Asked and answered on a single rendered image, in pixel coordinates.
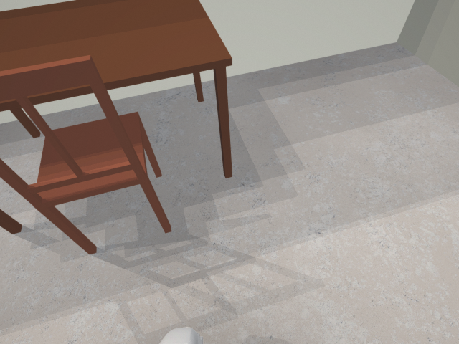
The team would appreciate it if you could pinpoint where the table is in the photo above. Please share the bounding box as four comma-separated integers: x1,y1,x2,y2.
0,0,232,234

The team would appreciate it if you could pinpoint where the robot left thigh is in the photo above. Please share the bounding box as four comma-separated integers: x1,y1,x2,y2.
159,328,203,344

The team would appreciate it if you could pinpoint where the chair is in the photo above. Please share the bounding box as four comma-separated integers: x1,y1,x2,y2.
0,55,171,254

